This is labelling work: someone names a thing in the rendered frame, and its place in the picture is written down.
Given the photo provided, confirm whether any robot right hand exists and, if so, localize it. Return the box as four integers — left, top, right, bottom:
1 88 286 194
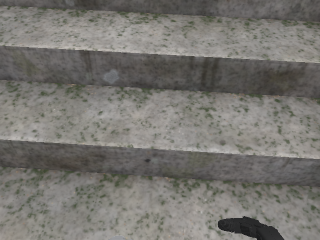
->
218 216 284 240

